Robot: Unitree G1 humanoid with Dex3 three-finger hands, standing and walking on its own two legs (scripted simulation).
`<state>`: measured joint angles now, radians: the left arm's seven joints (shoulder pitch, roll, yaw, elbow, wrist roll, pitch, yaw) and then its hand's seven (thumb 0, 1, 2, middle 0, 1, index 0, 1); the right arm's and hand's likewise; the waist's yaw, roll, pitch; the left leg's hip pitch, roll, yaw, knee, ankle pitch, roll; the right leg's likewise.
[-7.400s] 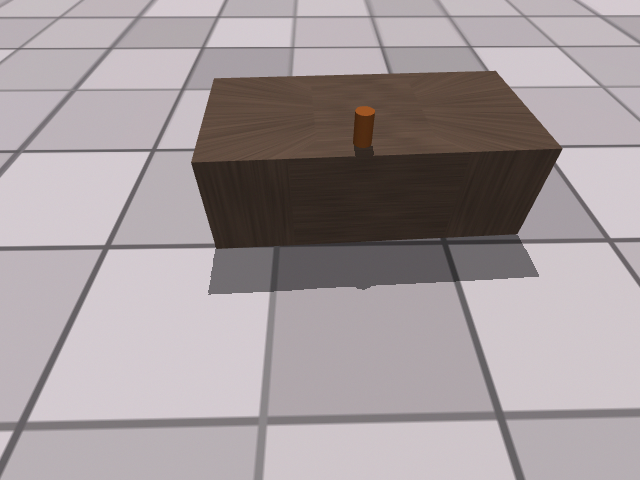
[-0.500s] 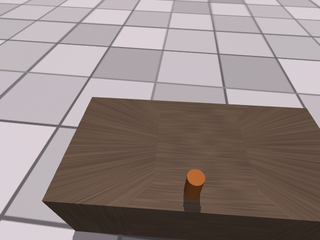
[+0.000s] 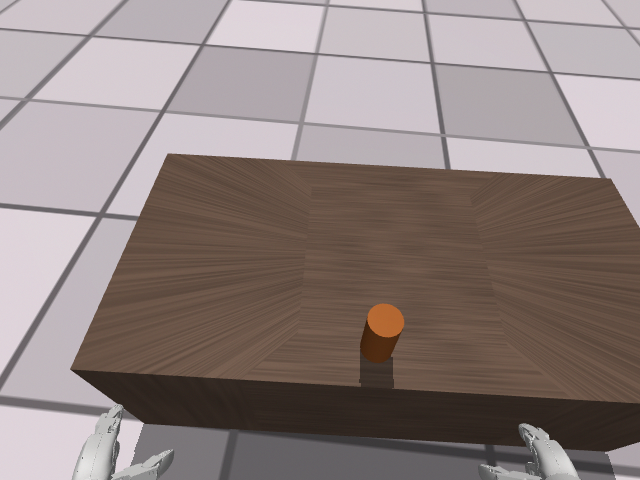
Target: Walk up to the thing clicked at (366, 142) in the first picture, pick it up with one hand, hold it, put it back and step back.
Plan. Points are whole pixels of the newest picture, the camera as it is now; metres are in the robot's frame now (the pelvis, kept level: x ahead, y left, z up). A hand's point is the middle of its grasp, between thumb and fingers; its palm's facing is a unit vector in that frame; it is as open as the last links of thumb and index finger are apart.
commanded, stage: go down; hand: right
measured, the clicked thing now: (380, 334) +0.43 -0.11 -0.25
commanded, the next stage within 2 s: none
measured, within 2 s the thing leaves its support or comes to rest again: neither
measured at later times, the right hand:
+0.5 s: hand out of the picture +0.16 -0.25 -0.13, palm faces +0.03 +0.95 -0.32, open 17.2 cm
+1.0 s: hand (526, 478) +0.17 -0.26 -0.12, palm faces +0.04 +0.95 -0.31, open 17.4 cm
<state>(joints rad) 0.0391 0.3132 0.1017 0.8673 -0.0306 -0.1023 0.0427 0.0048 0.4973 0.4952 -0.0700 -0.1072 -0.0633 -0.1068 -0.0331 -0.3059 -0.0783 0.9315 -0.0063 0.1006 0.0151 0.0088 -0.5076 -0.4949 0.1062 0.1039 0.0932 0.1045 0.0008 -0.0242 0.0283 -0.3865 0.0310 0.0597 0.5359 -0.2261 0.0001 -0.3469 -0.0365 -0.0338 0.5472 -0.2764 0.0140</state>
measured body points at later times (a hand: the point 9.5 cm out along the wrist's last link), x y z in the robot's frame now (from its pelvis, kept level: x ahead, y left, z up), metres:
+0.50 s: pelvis +0.01 -0.01 -0.02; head +0.05 +0.00 +0.43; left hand +0.17 +0.28 -0.10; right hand +0.16 -0.30 -0.10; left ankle +0.03 +0.12 -0.73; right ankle +0.00 -0.13 -0.73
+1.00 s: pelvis +0.02 -0.01 -0.03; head +0.05 -0.01 +0.42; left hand +0.18 +0.27 -0.09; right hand +0.16 -0.31 -0.09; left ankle +0.03 +0.12 -0.73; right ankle +0.00 -0.13 -0.73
